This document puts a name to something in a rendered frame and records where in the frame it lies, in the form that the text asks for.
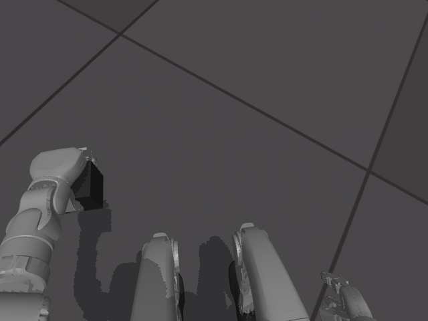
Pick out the right robot hand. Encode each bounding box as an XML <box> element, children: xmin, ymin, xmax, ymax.
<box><xmin>319</xmin><ymin>272</ymin><xmax>372</xmax><ymax>321</ymax></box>

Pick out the right robot foot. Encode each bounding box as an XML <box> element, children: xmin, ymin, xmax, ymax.
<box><xmin>229</xmin><ymin>260</ymin><xmax>256</xmax><ymax>321</ymax></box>

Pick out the left robot arm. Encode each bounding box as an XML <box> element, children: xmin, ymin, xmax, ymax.
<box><xmin>0</xmin><ymin>176</ymin><xmax>71</xmax><ymax>321</ymax></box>

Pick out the left robot hand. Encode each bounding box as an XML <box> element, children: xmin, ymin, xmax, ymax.
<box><xmin>29</xmin><ymin>147</ymin><xmax>98</xmax><ymax>213</ymax></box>

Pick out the cube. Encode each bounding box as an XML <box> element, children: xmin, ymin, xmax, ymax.
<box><xmin>67</xmin><ymin>160</ymin><xmax>103</xmax><ymax>213</ymax></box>

